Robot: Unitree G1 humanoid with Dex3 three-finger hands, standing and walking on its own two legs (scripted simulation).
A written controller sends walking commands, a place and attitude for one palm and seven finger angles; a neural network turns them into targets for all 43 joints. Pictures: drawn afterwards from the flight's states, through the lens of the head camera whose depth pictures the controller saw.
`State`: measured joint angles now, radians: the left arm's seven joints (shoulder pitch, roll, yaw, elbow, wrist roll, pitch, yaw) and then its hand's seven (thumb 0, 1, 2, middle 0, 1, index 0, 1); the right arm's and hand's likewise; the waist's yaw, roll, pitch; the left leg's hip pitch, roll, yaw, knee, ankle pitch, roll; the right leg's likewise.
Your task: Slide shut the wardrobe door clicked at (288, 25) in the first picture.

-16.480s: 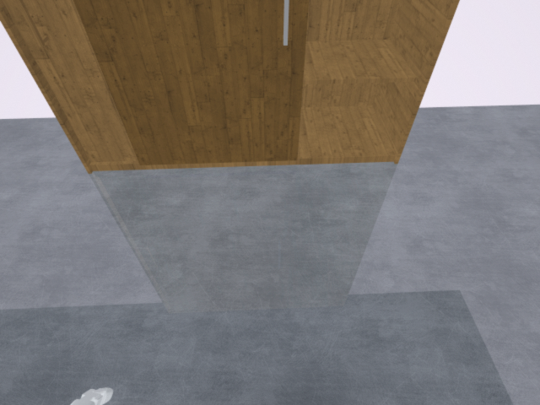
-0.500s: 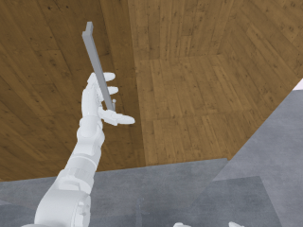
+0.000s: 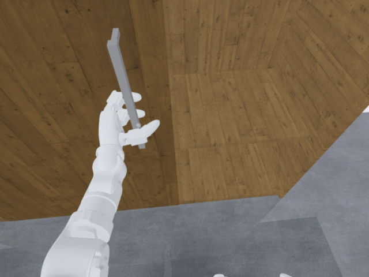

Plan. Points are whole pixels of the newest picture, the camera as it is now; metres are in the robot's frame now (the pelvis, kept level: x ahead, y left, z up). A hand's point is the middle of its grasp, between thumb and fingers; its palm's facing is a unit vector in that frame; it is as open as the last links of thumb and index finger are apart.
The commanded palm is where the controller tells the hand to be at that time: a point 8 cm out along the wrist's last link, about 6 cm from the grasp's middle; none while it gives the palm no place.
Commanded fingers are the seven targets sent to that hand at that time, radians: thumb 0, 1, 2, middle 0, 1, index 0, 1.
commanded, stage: grip the handle and tug to test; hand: left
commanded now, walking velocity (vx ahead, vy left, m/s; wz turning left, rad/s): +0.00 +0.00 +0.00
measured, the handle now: (131, 100) +0.48 +0.12 +0.11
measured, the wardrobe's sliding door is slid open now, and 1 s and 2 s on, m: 0.56 0.56 0.56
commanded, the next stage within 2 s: tug the door sideways, standing still in 0.96 s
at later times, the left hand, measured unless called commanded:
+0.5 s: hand (144, 123) +0.44 +0.09 +0.08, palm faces +0.05 -1.00 +0.00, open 5.0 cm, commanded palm +0.40 +0.15 +0.08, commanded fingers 0.00 0.90 0.90 -0.45 -1.40 -0.45 -1.40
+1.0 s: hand (143, 127) +0.42 +0.09 +0.08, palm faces +0.06 -1.00 +0.00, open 5.3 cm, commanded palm +0.37 +0.15 +0.08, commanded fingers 0.00 0.90 0.90 -0.45 -1.40 -0.45 -1.40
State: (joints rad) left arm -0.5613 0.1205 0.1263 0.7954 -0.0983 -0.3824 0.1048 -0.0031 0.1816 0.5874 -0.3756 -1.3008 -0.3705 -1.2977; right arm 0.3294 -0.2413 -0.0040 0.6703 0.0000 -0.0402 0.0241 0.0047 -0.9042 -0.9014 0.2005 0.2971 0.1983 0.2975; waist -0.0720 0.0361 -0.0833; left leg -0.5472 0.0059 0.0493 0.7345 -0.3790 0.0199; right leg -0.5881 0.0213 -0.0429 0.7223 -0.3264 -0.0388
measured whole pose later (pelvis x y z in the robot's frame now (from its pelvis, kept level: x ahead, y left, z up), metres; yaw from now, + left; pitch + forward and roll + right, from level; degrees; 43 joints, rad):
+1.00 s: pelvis +0.01 -0.01 +0.00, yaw -2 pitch +11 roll +0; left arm -0.41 0.10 0.12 0.61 -0.10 -0.29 0.11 0.03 0.80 0.79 -0.39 -1.40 -0.39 -1.39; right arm 0.32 -0.23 0.00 0.62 0.00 -0.03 0.04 0.01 -0.90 -0.90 0.20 0.30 0.20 0.30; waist -0.08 0.04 -0.10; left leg -0.49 0.02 0.07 0.69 -0.39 0.01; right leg -0.55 0.04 -0.02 0.69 -0.33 -0.04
